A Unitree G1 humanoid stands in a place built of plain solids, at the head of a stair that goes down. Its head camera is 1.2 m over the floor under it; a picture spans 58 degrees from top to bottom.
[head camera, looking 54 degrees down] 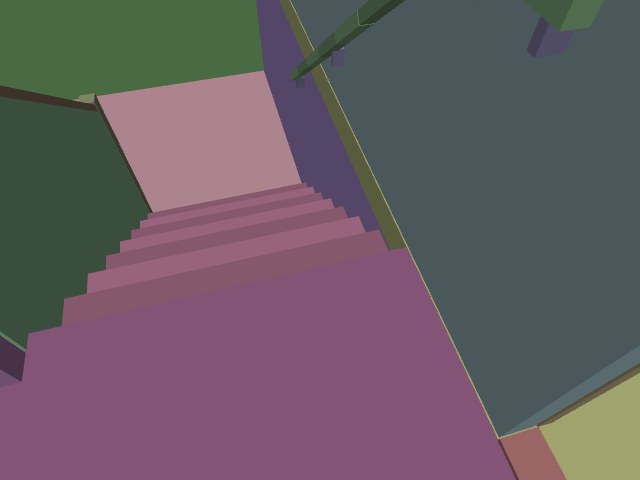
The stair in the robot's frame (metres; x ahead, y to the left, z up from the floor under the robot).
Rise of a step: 0.18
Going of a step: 0.22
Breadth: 1.20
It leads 15 degrees to the left of straight ahead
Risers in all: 8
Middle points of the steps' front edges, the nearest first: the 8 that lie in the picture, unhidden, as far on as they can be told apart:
0.69 0.28 0.00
0.90 0.34 -0.18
1.11 0.40 -0.36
1.32 0.46 -0.53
1.54 0.51 -0.71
1.75 0.57 -0.89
1.96 0.63 -1.07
2.18 0.69 -1.25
